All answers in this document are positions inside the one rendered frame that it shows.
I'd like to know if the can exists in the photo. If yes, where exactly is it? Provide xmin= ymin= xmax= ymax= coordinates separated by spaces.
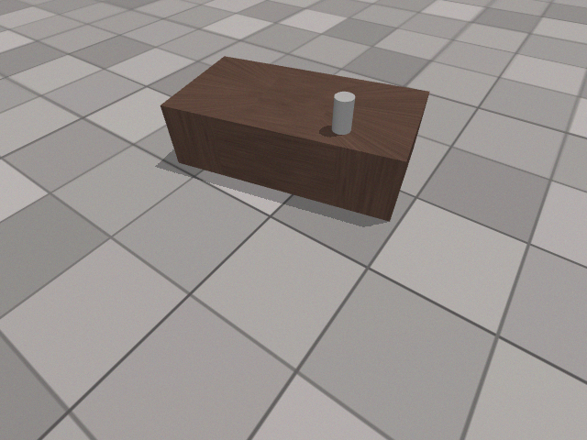
xmin=332 ymin=92 xmax=355 ymax=135

